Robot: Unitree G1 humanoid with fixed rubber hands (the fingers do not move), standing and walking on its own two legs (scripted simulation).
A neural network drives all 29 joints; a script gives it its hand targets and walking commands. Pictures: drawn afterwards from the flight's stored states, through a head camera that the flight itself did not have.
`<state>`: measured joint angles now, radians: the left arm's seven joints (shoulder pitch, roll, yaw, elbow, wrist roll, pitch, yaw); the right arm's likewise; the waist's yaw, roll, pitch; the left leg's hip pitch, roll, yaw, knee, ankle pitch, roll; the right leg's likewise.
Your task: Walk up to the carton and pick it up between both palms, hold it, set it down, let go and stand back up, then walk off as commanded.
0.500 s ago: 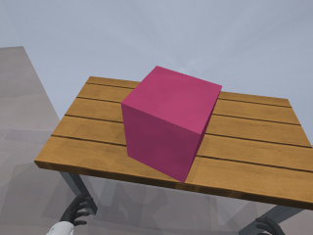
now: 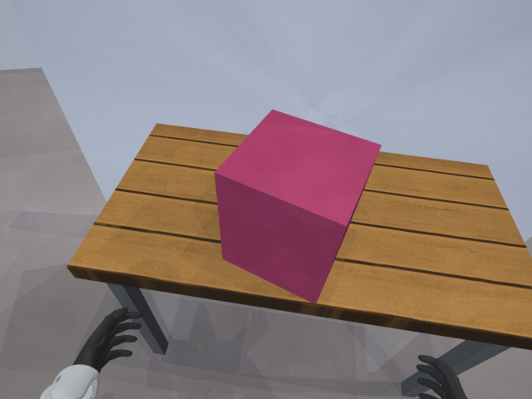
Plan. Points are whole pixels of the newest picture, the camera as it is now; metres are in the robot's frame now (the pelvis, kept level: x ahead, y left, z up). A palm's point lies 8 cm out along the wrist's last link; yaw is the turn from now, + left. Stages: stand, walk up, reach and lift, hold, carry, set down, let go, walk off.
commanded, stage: reach and lift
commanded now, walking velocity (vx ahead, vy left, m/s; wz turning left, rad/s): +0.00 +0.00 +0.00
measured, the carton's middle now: (294, 207) +0.48 -0.02 +0.00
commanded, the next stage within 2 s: none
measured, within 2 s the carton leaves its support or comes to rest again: neither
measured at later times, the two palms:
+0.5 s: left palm (95, 330) +0.23 +0.26 +0.00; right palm out of the picture +0.17 -0.19 -0.01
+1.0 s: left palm (102, 292) +0.27 +0.26 +0.03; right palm (409, 351) +0.22 -0.17 +0.01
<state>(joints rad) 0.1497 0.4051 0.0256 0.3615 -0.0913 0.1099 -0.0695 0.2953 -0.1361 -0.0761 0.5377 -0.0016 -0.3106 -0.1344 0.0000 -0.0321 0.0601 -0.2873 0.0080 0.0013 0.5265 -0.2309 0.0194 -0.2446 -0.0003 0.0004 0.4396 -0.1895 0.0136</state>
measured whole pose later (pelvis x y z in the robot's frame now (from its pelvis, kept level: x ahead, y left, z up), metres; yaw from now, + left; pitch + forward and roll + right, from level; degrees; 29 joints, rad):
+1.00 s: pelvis +0.03 +0.00 +0.00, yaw +0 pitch +1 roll -2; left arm 0.15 0.51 0.02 0.08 -0.28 0.02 -0.18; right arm 0.32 0.00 0.09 0.11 0.06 -0.16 -0.34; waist 0.00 -0.03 0.06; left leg -0.25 0.01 0.00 0.48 -0.25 0.02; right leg -0.20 0.00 0.00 0.37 -0.19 0.02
